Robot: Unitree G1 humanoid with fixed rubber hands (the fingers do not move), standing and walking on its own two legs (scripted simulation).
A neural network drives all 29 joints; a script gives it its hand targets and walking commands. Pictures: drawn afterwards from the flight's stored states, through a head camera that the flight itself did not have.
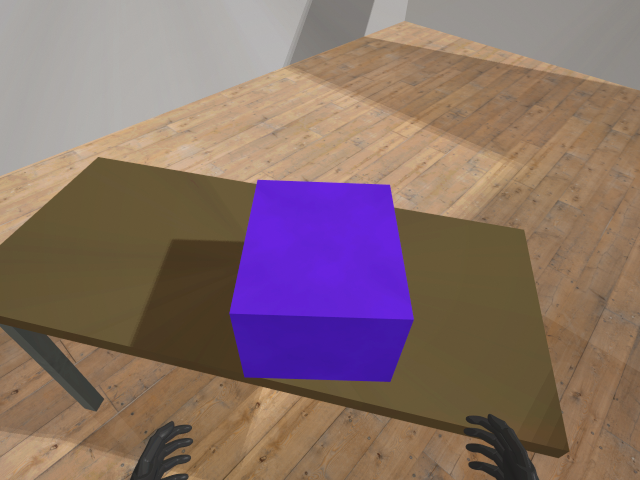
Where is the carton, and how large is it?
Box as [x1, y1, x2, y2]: [229, 180, 413, 381]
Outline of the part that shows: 257,180 229,313 244,376 390,381 413,318 389,185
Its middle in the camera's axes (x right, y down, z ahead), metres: +0.00 +0.06 +0.70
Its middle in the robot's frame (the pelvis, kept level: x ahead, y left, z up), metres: +0.49 +0.04 -0.08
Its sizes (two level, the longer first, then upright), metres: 0.298 0.251 0.195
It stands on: a table, 0.60 m high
